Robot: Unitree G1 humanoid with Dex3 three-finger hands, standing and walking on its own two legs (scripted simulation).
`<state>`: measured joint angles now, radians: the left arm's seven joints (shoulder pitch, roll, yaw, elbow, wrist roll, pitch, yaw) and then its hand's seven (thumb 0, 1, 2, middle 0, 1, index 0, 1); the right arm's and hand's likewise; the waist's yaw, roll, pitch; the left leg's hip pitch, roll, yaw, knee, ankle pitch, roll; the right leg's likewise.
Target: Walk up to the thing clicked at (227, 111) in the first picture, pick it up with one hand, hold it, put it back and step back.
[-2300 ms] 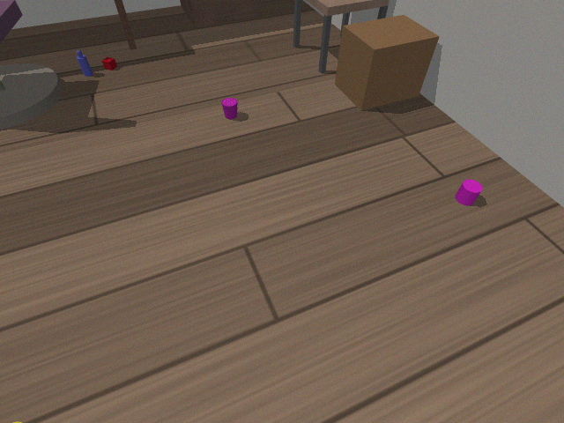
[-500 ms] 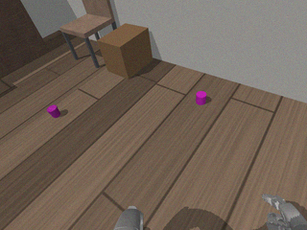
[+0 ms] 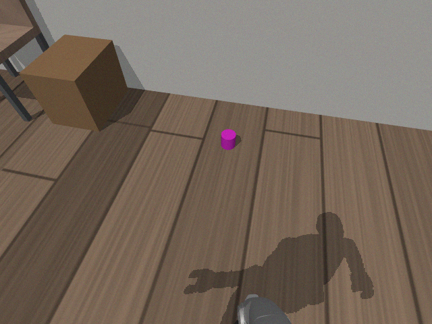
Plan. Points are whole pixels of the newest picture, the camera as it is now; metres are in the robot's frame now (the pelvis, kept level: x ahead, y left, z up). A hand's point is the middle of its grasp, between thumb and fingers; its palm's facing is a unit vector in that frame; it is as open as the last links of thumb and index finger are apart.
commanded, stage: walk up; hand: left
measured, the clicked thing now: out of the picture +0.75 +1.11 -0.72
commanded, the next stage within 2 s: none
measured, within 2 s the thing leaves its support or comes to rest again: neither
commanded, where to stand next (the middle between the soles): +0.28 +1.15 m, yaw -40 degrees
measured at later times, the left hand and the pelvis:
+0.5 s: hand out of the picture +0.26 +0.57 -0.16, palm faces -0.16 -0.77 -0.62, open 7.4 cm; pelvis +0.12 +0.25 -0.04, yaw -10 degrees
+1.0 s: hand out of the picture +0.36 +0.72 -0.12, palm faces -0.26 -0.73 -0.63, open 7.4 cm; pelvis +0.20 +0.44 -0.03, yaw -19 degrees
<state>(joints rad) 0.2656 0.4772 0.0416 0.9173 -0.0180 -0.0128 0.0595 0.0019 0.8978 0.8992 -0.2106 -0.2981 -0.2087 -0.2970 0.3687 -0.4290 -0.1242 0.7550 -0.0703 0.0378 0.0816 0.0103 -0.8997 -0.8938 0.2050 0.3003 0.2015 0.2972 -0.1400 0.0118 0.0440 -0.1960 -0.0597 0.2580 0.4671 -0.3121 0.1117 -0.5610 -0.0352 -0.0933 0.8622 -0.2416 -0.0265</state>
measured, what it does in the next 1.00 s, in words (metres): steps to the left, turning right: right foot, then left foot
